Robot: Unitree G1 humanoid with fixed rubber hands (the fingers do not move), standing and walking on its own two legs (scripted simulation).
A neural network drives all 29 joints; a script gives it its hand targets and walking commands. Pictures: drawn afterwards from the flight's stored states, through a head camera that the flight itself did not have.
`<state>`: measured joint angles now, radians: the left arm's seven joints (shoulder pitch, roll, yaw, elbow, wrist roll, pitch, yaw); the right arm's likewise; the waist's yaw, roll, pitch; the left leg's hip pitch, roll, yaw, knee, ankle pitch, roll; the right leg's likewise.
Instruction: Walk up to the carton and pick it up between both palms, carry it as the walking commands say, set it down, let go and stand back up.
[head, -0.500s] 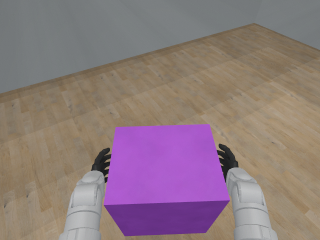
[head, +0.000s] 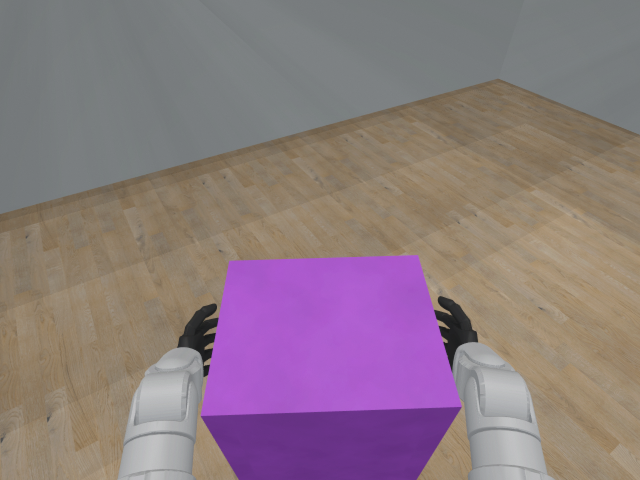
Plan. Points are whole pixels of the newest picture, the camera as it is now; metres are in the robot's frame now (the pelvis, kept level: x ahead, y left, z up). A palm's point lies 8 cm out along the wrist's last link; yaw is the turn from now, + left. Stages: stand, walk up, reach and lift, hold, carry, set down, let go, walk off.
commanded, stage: reach and lift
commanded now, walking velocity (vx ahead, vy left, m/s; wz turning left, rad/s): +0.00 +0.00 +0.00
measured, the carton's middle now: (327, 379) +0.29 +0.00 -0.03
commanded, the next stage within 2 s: hold in 0.64 s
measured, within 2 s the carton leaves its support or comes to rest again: neither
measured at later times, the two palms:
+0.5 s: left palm (197, 357) +0.29 +0.17 +0.02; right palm (468, 357) +0.29 -0.18 +0.03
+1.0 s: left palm (189, 366) +0.28 +0.18 +0.02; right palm (464, 364) +0.28 -0.17 +0.04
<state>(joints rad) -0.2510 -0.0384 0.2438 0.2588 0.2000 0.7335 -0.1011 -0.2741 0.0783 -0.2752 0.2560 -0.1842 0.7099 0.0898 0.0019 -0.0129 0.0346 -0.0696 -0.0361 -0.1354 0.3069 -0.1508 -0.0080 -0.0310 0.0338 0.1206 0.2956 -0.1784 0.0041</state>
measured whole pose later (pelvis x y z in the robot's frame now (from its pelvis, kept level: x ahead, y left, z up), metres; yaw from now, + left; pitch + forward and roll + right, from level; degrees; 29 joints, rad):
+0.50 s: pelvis +0.01 +0.00 +0.00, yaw +0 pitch -4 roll +0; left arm -0.19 -0.05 0.22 0.18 0.19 0.74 -0.09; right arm -0.21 0.07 -0.25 0.16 -0.17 0.72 0.10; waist -0.01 -0.01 0.03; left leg -0.06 -0.04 -0.13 0.28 -0.15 0.00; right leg -0.03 0.03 0.12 0.27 -0.18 0.01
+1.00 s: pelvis +0.00 +0.00 +0.00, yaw +0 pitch -5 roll +0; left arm -0.17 -0.03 0.20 0.16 0.18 0.74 -0.11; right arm -0.18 0.09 -0.25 0.12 -0.17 0.73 0.09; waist 0.00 -0.02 0.04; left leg -0.06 -0.04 -0.12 0.30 -0.15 0.00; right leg -0.03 0.03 0.12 0.29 -0.18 0.01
